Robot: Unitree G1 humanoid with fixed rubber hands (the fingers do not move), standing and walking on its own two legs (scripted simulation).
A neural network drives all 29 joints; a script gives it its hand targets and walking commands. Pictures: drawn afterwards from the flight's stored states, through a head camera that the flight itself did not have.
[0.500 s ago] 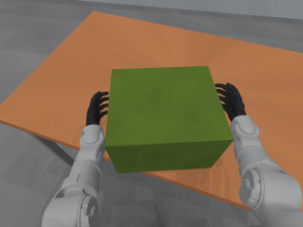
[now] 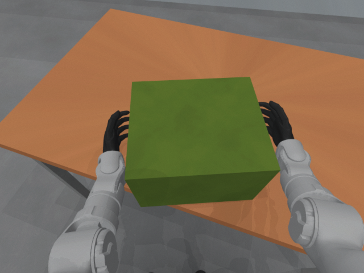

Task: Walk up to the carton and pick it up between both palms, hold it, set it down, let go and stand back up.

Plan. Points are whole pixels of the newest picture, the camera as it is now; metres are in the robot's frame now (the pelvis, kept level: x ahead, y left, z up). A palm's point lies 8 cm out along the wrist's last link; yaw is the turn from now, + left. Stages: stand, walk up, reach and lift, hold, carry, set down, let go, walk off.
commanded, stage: set down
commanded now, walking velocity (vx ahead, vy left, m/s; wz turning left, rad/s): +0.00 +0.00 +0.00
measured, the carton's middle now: (194, 142) +0.42 -0.01 -0.02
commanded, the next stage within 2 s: none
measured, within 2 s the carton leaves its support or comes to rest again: neither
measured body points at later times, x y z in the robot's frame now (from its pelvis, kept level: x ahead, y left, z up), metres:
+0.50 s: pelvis +0.00 +0.00 -0.02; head +0.11 -0.03 +0.42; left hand +0.39 +0.19 -0.01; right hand +0.46 -0.26 +0.01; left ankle -0.01 +0.15 -0.74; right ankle +0.01 -0.08 -0.74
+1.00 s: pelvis -0.02 -0.01 -0.01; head +0.03 -0.02 +0.44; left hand +0.40 +0.20 +0.10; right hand +0.45 -0.26 +0.12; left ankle -0.01 +0.15 -0.74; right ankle +0.01 -0.08 -0.74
